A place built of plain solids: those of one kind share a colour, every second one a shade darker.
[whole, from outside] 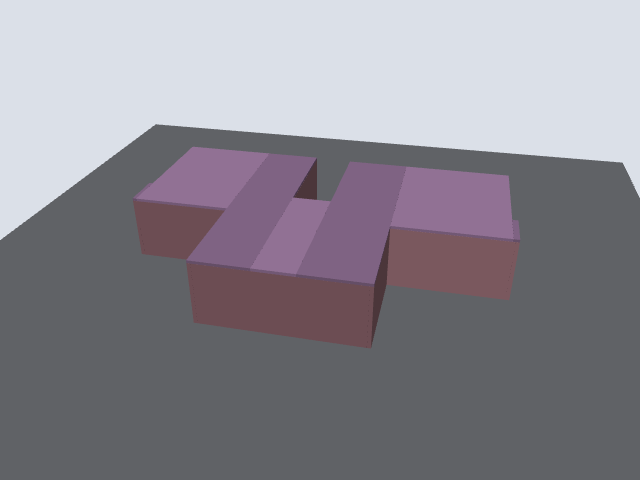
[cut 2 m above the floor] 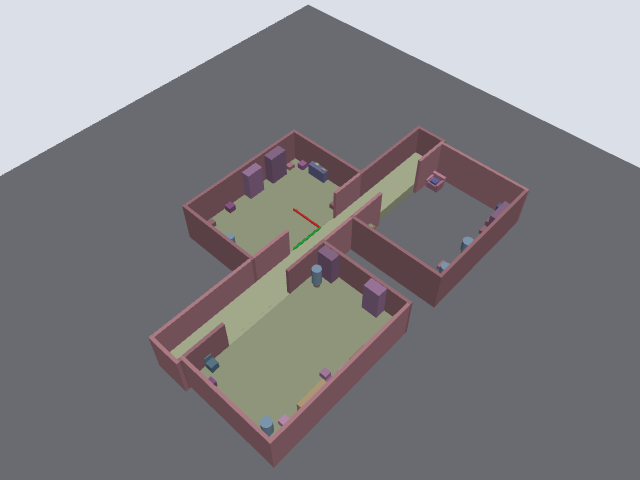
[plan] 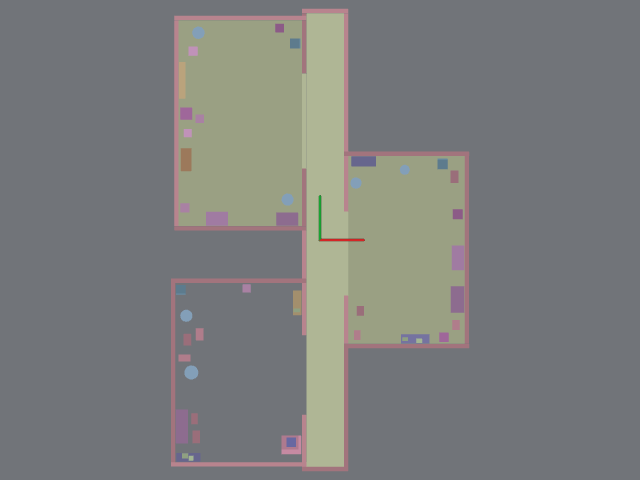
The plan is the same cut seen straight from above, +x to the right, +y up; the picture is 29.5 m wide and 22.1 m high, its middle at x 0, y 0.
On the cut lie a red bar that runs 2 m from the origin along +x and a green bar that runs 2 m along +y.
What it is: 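A storey of a split-level house; a hall and three lower rooms open beside it; the rooms' floors lie 0.74 m, 0.206 m and not at all below the hall's; a bare drop, one riser, a flush line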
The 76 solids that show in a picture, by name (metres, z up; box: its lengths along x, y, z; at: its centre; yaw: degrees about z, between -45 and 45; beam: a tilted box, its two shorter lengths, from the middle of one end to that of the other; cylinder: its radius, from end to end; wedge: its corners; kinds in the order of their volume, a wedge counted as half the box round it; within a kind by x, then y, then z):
{
 "floor_1": {"box": [5.69, 9.48, 0.79], "at": [-3.67, 5.38, 0.34]},
 "floor_2": {"box": [0.2, 4.38, 0.79], "at": [-0.73, 5.48, 0.34]},
 "floor_3": {"box": [1.73, 20.89, 0.79], "at": [0.24, 0.0, 0.34]},
 "floor_4": {"box": [0.2, 3.87, 0.58], "at": [1.2, -0.62, 0.24]},
 "floor_5": {"box": [5.37, 8.65, 0.58], "at": [3.98, -0.46, 0.24]},
 "wall_1": {"box": [0.2, 8.25, 3.6], "at": [-6.77, -6.1, 1.75]},
 "wall_2": {"box": [0.2, 9.48, 3.6], "at": [-6.61, 5.38, 1.75]},
 "wall_3": {"box": [6.24, 0.2, 3.6], "at": [-3.75, -10.33, 1.75]},
 "wall_4": {"box": [6.24, 0.2, 3.6], "at": [-3.75, -1.88, 1.75]},
 "wall_5": {"box": [6.09, 0.2, 3.6], "at": [-3.67, 0.54, 1.75]},
 "wall_6": {"box": [6.09, 0.2, 3.6], "at": [-3.67, 10.22, 1.75]},
 "wall_7": {"box": [0.2, 2.19, 3.6], "at": [-0.73, -9.13, 1.75]},
 "wall_8": {"box": [0.2, 2.42, 3.6], "at": [-0.73, -3.18, 1.75]},
 "wall_9": {"box": [0.2, 2.22, 3.6], "at": [-0.73, -0.67, 1.75]},
 "wall_10": {"box": [0.2, 2.66, 3.6], "at": [-0.73, 1.97, 1.75]},
 "wall_11": {"box": [0.2, 2.45, 3.6], "at": [-0.73, 8.9, 1.75]},
 "wall_12": {"box": [0.2, 0.12, 3.6], "at": [-0.73, 10.38, 1.75]},
 "wall_13": {"box": [2.13, 0.2, 3.6], "at": [0.24, -10.54, 1.75]},
 "wall_14": {"box": [2.13, 0.2, 3.6], "at": [0.24, 10.54, 1.75]},
 "wall_15": {"box": [0.2, 5.46, 3.6], "at": [1.2, -7.71, 1.75]},
 "wall_16": {"box": [0.2, 2.22, 3.6], "at": [1.2, -3.67, 1.75]},
 "wall_17": {"box": [0.2, 2.56, 3.6], "at": [1.2, 2.59, 1.75]},
 "wall_18": {"box": [0.2, 6.37, 3.6], "at": [1.2, 7.26, 1.75]},
 "wall_19": {"box": [5.77, 0.2, 3.6], "at": [3.98, -4.88, 1.75]},
 "wall_20": {"box": [5.77, 0.2, 3.6], "at": [3.98, 3.97, 1.75]},
 "wall_21": {"box": [0.2, 8.65, 3.6], "at": [6.77, -0.46, 1.75]},
 "roof_1": {"box": [8.17, 5.45, 0.16], "at": [-2.78, -7.71, 3.63]},
 "roof_2": {"box": [8.01, 6.25, 0.16], "at": [-2.71, 7.2, 3.63]},
 "roof_3": {"box": [13.73, 3.21, 0.16], "at": [0.0, -3.38, 3.63]},
 "roof_4": {"box": [13.58, 3.63, 0.16], "at": [0.08, 2.26, 3.63]},
 "roof_5": {"box": [2.13, 0.21, 0.16], "at": [0.24, -10.54, 3.63]},
 "roof_6": {"box": [2.13, 0.32, 0.16], "at": [0.24, 10.48, 3.63]},
 "roof_7": {"box": [7.69, 2.22, 0.16], "at": [3.02, -0.67, 3.63]},
 "wardrobe_1": {"box": [0.57, 1.56, 2.08], "at": [-6.36, -8.59, 0.99]},
 "wardrobe_2": {"box": [1.02, 0.64, 2.12], "at": [-4.74, 0.98, 1.8]},
 "wardrobe_3": {"box": [1.01, 0.6, 2.07], "at": [-1.51, 0.96, 1.77]},
 "wardrobe_4": {"box": [0.64, 1.23, 2.04], "at": [6.33, -2.74, 1.55]},
 "wardrobe_5": {"box": [0.58, 1.14, 1.93], "at": [6.36, -0.82, 1.5]},
 "case_1": {"box": [0.3, 1.7, 1.83], "at": [-6.34, 7.35, 1.65]},
 "case_2": {"box": [0.4, 1.14, 1.01], "at": [-1.05, -2.9, 0.45]},
 "sideboard_1": {"box": [1.12, 0.41, 0.91], "at": [-6.06, -10.01, 0.4]},
 "sideboard_2": {"box": [1.15, 0.47, 0.76], "at": [2.01, 3.62, 0.91]},
 "sideboard_3": {"box": [1.31, 0.42, 0.82], "at": [4.38, -4.55, 0.94]},
 "bush_1": {"cylinder": 0.28, "from": [-6.15, -3.49, 0.35], "to": [-6.15, -3.49, 1.46]},
 "bush_2": {"cylinder": 0.32, "from": [-5.92, -6.1, 0.41], "to": [-5.92, -6.1, 1.12]},
 "bush_3": {"cylinder": 0.29, "from": [-5.6, 9.54, 1.1], "to": [-5.6, 9.54, 1.96]},
 "bush_4": {"cylinder": 0.28, "from": [-1.49, 1.86, 1.04], "to": [-1.49, 1.86, 2.21]},
 "bush_5": {"cylinder": 0.26, "from": [1.66, 2.62, 0.83], "to": [1.66, 2.62, 1.34]},
 "bush_6": {"cylinder": 0.23, "from": [3.9, 3.23, 0.81], "to": [3.9, 3.23, 1.74]},
 "toybox_1": {"box": [0.56, 0.32, 0.33], "at": [-6.24, -5.43, 0.12]},
 "toybox_2": {"box": [0.37, 0.55, 0.38], "at": [-6.11, -4.59, 0.14]},
 "toybox_3": {"box": [0.31, 0.52, 0.35], "at": [-5.78, -8.23, 0.12]},
 "toybox_4": {"box": [0.34, 0.59, 0.42], "at": [-5.7, -9.07, 0.16]},
 "toybox_5": {"box": [0.36, 0.56, 0.33], "at": [-5.54, -4.34, 0.11]},
 "toybox_6": {"box": [0.31, 0.45, 0.36], "at": [1.72, -4.38, 0.71]},
 "toybox_7": {"box": [0.34, 0.45, 0.35], "at": [1.86, -3.27, 0.71]},
 "toybox_8": {"box": [0.37, 0.58, 0.34], "at": [6.19, 2.92, 0.7]},
 "toybox_9": {"box": [0.35, 0.46, 0.27], "at": [6.26, -3.92, 0.67]},
 "armchair_1": {"box": [0.12, 0.65, 0.64], "at": [-1.71, -9.32, 0.27]},
 "armchair_2": {"box": [0.91, 0.22, 0.81], "at": [-1.32, -9.75, 0.35]},
 "armchair_3": {"box": [0.66, 0.65, 0.48], "at": [-1.32, -9.32, 0.19]},
 "pouf_1": {"box": [0.56, 0.56, 0.42], "at": [-6.16, 5.82, 0.95]},
 "pouf_2": {"box": [0.41, 0.41, 0.43], "at": [-1.86, 9.75, 0.95]},
 "pouf_3": {"box": [0.44, 0.44, 0.38], "at": [5.71, -4.48, 0.72]},
 "pouf_4": {"box": [0.47, 0.47, 0.38], "at": [6.34, 1.19, 0.72]},
 "basket_1": {"box": [0.43, 0.43, 0.37], "at": [-6.22, 1.48, 0.93]},
 "basket_2": {"box": [0.38, 0.38, 0.34], "at": [-6.09, 4.92, 0.91]},
 "basket_3": {"box": [0.43, 0.43, 0.38], "at": [-5.84, 8.69, 0.93]},
 "basket_4": {"box": [0.4, 0.4, 0.35], "at": [-5.54, 5.59, 0.91]},
 "basket_5": {"box": [0.38, 0.38, 0.44], "at": [-3.38, -2.23, 0.17]},
 "chair_1": {"box": [0.44, 0.4, 0.47], "at": [-6.41, -2.27, 0.18]},
 "chair_2": {"box": [0.43, 0.46, 0.47], "at": [-1.16, 9.04, 0.97]},
 "chair_3": {"box": [0.05, 0.46, 0.82], "at": [-0.92, 9.04, 1.15]},
 "chair_4": {"box": [0.47, 0.44, 0.42], "at": [5.64, 3.48, 0.74]},
 "lowtable_1": {"box": [0.5, 1.06, 0.38], "at": [-6.16, 3.69, 0.93]},
 "cushion_1": {"box": [0.44, 0.44, 0.15], "at": [-1.32, -9.31, 0.51]}
}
